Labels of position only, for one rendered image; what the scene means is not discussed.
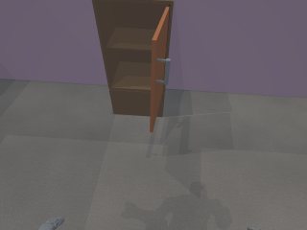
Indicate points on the cupboard door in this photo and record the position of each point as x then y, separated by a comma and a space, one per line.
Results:
159, 44

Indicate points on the robot left hand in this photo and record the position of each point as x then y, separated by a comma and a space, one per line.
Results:
52, 223

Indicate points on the handle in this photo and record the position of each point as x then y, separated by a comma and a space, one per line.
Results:
167, 70

